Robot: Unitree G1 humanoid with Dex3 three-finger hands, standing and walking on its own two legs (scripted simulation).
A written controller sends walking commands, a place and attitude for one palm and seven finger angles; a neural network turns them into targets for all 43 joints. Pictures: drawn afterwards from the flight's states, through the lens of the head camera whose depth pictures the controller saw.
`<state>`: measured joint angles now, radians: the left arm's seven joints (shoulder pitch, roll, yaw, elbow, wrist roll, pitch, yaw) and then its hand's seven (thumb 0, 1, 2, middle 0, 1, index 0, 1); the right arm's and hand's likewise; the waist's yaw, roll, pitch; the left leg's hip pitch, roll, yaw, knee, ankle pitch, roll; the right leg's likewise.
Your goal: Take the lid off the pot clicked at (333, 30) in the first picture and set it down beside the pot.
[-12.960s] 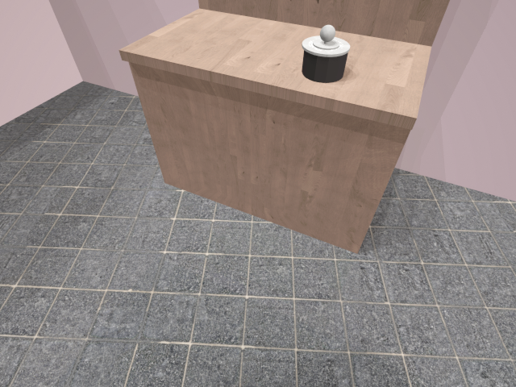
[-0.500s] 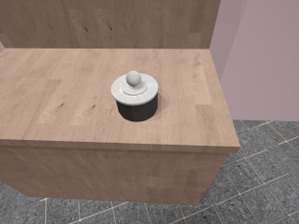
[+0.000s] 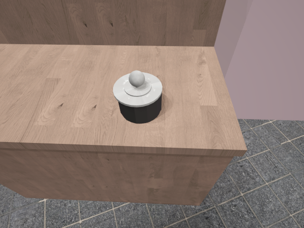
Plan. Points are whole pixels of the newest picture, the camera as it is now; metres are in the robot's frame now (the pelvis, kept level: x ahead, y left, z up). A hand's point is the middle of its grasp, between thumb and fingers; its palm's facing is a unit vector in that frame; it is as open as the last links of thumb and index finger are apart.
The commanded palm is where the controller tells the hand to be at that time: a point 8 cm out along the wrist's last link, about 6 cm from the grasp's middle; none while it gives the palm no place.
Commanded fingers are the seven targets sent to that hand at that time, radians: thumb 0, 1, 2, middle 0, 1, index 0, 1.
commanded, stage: look again from close up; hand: left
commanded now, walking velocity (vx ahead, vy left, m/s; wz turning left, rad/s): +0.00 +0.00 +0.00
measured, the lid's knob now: (136, 78) +0.50 +0.08 +0.12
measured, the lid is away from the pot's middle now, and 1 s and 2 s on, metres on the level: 0.00 0.00 0.00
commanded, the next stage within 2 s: lift the closed hand beside the body in 0.58 s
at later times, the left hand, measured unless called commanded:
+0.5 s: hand out of the picture +0.01 +0.17 -0.17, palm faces +0.00 -0.98 -0.21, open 7.4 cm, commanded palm none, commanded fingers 0.00 0.90 0.90 -0.20 -0.30 -0.20 -0.30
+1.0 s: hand (86, 221) +0.15 +0.18 -0.04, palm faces +0.18 -0.95 -0.24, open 5.4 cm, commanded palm +0.09 +0.23 -0.01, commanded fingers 0.00 0.90 0.90 -0.95 -1.12 -0.95 -1.12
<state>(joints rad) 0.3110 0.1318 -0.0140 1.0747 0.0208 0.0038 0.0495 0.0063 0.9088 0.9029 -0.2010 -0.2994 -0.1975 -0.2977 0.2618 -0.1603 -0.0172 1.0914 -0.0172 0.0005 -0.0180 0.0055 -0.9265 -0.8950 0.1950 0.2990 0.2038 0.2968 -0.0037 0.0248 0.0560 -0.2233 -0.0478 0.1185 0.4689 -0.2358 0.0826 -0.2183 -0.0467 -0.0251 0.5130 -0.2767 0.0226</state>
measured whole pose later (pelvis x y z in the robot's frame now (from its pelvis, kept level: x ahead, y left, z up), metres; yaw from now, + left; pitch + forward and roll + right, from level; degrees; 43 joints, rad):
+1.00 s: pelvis +0.01 -0.01 +0.00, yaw +1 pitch -2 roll +0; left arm 0.55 0.18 0.02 0.10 -0.01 -0.02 0.08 0.01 0.92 0.90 -0.55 -0.68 -0.54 -0.68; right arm 0.18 -0.24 -0.04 0.63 0.03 -0.17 0.01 0.02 -0.92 -0.90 0.19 0.30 0.20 0.30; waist 0.00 0.01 -0.04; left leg -0.18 -0.03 0.08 0.46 -0.25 0.06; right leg -0.15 -0.03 -0.06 0.47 -0.28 0.01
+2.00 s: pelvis +0.02 -0.04 +0.01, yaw +3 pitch -4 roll +0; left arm 0.66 0.31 0.21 -0.38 -0.03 -0.09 0.07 0.02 0.90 0.90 -1.30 -1.50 -1.30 -1.50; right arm 0.17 -0.21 0.00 0.59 0.01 -0.13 -0.05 0.01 -0.91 -0.90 0.20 0.30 0.21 0.30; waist 0.07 0.06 0.02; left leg -0.12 0.00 0.05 0.43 -0.24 0.02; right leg -0.06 0.01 -0.09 0.40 -0.27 -0.03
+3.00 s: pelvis -0.03 -0.02 +0.01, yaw +4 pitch -2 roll -1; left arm 0.08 0.73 0.11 -0.30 0.70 0.00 -0.32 0.00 0.03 1.34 -0.99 -0.52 -0.98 -0.52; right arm 0.14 -0.29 0.02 0.56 0.05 0.06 0.01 0.01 -0.91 -0.90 0.20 0.30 0.20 0.30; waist 0.07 0.14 0.02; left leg -0.23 -0.04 0.04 0.42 -0.15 0.06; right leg -0.18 -0.03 -0.10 0.42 -0.20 0.00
